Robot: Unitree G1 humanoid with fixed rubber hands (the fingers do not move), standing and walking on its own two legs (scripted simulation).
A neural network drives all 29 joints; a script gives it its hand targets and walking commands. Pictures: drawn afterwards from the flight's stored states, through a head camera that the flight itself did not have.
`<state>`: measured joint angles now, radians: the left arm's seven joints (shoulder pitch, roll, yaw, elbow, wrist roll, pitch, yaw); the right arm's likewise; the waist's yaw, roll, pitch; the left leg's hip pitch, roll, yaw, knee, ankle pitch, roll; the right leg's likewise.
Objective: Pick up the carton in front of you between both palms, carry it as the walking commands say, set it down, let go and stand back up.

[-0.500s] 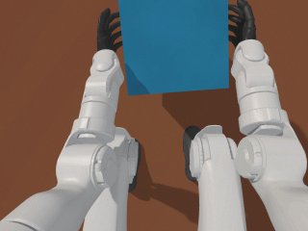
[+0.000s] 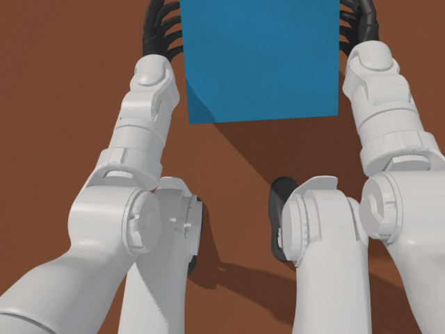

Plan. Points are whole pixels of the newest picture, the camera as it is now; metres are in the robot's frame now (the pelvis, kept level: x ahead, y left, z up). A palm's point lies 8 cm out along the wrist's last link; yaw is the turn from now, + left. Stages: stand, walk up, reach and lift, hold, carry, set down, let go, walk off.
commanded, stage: set down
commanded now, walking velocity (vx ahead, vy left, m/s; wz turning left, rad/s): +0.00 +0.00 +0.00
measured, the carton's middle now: (256, 64) +0.51 -0.07 -0.24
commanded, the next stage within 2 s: none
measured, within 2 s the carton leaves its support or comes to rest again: neither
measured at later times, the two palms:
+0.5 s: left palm (159, 50) +0.52 +0.08 -0.16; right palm (363, 43) +0.51 -0.23 -0.17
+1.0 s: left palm (136, 68) +0.51 +0.13 -0.18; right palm (381, 57) +0.49 -0.26 -0.19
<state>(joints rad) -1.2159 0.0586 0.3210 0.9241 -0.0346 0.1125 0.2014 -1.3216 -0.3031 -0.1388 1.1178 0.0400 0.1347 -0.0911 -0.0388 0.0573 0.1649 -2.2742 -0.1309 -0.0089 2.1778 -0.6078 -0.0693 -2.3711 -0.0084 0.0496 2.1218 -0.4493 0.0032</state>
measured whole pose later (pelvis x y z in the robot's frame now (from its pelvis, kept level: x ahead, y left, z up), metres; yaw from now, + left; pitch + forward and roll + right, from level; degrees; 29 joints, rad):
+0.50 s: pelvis +0.00 +0.00 +0.00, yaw +0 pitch +38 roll +2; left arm -1.32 0.06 0.41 1.01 0.10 0.08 0.09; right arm -1.40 -0.37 -0.18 1.24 0.03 0.09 -0.01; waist -0.02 0.04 0.23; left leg -2.26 -0.14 -0.02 2.20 -0.61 -0.07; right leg -2.36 -0.01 0.04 2.13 -0.45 0.00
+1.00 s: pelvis +0.00 +0.00 +0.00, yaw -1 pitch +36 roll +2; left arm -1.22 0.26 0.07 0.97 -0.23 0.01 0.14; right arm -1.30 -0.47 -0.09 1.15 0.25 -0.04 -0.04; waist -0.02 0.03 0.35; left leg -2.22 -0.13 -0.02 2.22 -0.63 -0.07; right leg -2.31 -0.01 0.04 2.15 -0.47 0.00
